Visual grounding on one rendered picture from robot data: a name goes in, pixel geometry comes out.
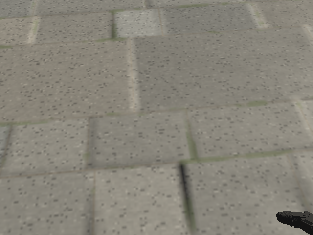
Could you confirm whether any right robot hand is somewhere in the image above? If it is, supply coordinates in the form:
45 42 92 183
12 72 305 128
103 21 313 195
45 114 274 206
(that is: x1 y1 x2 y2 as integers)
276 211 313 235

